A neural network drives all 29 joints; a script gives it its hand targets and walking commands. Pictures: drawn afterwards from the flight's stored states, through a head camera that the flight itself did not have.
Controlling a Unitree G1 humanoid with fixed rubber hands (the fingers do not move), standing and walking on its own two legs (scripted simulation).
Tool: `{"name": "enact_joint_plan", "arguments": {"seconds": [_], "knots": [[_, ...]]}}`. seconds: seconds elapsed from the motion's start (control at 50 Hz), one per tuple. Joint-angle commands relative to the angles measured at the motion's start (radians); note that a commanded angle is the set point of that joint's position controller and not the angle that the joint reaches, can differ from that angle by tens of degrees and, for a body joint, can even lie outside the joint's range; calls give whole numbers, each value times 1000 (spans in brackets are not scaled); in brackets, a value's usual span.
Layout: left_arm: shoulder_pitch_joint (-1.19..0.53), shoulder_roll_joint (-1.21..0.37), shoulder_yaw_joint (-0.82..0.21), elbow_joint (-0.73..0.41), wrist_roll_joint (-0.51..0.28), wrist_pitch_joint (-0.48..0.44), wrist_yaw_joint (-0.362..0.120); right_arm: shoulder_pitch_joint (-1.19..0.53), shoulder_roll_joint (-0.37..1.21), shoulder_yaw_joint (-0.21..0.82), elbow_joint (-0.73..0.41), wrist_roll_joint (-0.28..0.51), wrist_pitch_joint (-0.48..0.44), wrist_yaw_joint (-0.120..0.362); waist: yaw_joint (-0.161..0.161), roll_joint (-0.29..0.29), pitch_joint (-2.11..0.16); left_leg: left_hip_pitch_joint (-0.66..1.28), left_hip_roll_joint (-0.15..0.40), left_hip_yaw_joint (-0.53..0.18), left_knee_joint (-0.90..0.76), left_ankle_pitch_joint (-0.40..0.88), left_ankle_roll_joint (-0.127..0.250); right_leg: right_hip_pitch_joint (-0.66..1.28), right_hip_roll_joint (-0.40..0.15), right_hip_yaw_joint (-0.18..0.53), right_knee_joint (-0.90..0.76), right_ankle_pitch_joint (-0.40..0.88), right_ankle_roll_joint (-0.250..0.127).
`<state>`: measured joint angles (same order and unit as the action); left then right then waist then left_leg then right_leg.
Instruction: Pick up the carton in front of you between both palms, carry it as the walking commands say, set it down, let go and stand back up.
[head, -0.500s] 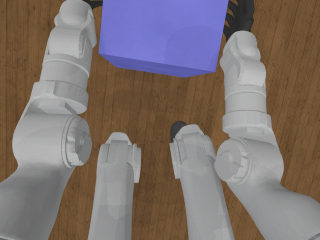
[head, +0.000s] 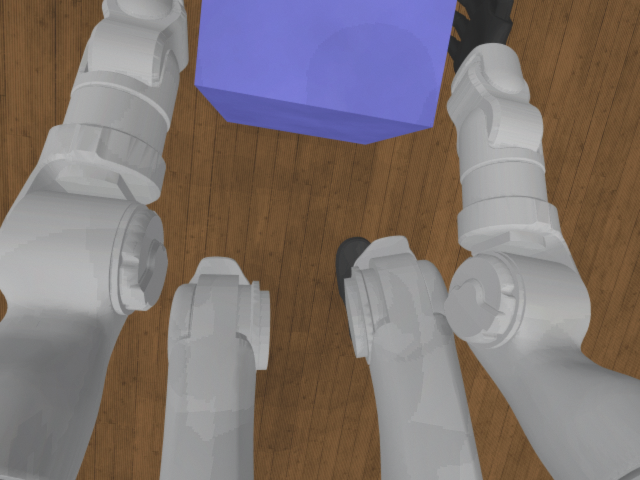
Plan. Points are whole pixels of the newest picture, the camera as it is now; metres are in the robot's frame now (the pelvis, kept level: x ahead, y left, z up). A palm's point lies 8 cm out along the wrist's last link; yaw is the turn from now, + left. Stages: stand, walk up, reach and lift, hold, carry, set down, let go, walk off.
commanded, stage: set down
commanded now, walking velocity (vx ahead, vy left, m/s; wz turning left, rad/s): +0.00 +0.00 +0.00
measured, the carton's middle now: (318, 34) +0.54 -0.06 -0.25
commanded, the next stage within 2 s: none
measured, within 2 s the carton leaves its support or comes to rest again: rests again in 0.28 s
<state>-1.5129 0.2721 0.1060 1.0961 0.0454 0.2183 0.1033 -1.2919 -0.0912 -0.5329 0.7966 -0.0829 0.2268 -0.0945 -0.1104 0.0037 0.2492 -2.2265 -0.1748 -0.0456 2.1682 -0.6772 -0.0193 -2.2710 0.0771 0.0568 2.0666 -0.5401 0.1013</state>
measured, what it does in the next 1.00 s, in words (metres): stands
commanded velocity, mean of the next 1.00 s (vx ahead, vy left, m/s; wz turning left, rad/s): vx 0.00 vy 0.00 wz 0.00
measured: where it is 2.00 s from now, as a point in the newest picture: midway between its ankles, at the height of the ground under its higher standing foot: (296, 333)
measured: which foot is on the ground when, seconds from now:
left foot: down 0.00-1.00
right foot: down 0.00-1.00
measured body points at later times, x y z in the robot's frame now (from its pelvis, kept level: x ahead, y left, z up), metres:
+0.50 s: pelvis -0.01 +0.00 -0.01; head +0.37 +0.02 +0.23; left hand +0.57 +0.09 -0.19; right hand +0.52 -0.22 -0.18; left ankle +0.07 +0.10 -0.36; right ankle +0.12 -0.14 -0.36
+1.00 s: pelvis -0.01 +0.00 -0.02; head +0.37 +0.01 +0.20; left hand +0.57 +0.14 -0.22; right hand +0.51 -0.24 -0.21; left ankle +0.07 +0.10 -0.36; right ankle +0.12 -0.13 -0.36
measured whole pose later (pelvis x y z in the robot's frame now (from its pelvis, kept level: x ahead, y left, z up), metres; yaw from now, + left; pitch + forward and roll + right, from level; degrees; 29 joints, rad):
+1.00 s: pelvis -0.01 +0.00 -0.02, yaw -1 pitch +37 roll -4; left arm -1.59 0.47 -0.05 1.18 -0.12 0.11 0.05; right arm -1.44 -0.27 -0.42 1.13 0.08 0.04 -0.09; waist -0.11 -0.03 0.44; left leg -2.21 -0.08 -0.03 2.24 -0.66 0.01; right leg -2.25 0.02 0.00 2.13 -0.52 0.06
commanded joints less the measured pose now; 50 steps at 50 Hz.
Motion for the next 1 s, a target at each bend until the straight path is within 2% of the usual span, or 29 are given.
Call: {"name": "enact_joint_plan", "arguments": {"seconds": [0.0, 0.18, 0.38, 0.5, 0.58, 0.66, 0.7, 0.76, 0.8, 0.82, 0.88, 0.98], "knots": [[-467, -876, -215, -131, -77, -56, -228, -627, 754, 400, -53, 89, -27, 258, -34, 137, -1035, 421, 24, 47, -221, 432, 20, 570, 34, -150, -42, 429, -51], [-447, -793, -156, -61, -35, -53, -238, -608, 698, 334, 31, 63, -31, 265, -20, 119, -860, 361, 31, 37, -206, 347, 34, 493, 30, -133, -30, 333, -55], [-366, -704, -75, 5, 44, -33, -253, -566, 636, 258, 94, 28, -27, 274, 18, 99, -724, 326, 37, 21, -199, 309, 47, 418, 34, -118, -24, 271, -61], [-318, -639, -32, 39, 95, -21, -259, -521, 579, 197, 137, -7, -23, 267, 36, 107, -648, 310, 45, 12, -199, 286, 51, 378, 31, -108, -23, 231, -63], [-298, -596, -13, 59, 117, -15, -260, -501, 538, 158, 158, -29, -21, 261, 42, 106, -613, 308, 50, 5, -202, 270, 53, 361, 28, -105, -22, 205, -63], [-302, -546, -10, 59, 123, -16, -257, -480, 500, 126, 171, -44, -27, 252, 34, 104, -610, 326, 58, 0, -201, 272, 49, 363, 22, -110, -19, 201, -59], [-302, -486, -7, 50, 122, -23, -246, -453, 450, 103, 177, -51, -36, 239, 27, 107, -621, 346, 65, 0, -200, 283, 43, 372, 16, -116, -18, 206, -54], [-281, -197, 26, 17, 122, -50, -179, -340, 188, 17, 197, -73, -74, 168, 9, 107, -669, 392, 89, 2, -201, 311, 25, 416, -4, -128, -17, 238, -41], [-272, 103, 36, -10, 85, -80, -105, -253, -97, -35, 210, -51, -123, 90, -6, 113, -723, 445, 109, 4, -196, 341, 5, 448, -20, -131, -15, 276, -32], [-288, 201, 20, -24, 45, -96, -73, -249, -200, -34, 206, -14, -151, 51, -18, 115, -766, 462, 115, -2, -188, 361, -1, 468, -26, -132, -12, 305, -32], [-394, 259, -84, -27, -84, -123, -43, -323, -298, 47, 229, 104, -197, -1, -50, 135, -864, 481, 134, -31, -156, 422, -1, 494, -41, -120, 4, 382, -43], [-448, 244, -218, -49, -237, -135, -60, -363, -314, 173, 240, 229, -217, -10, -99, 178, -1012, 554, 155, -39, -131, 481, -6, 554, -62, -116, 8, 474, -65]]}}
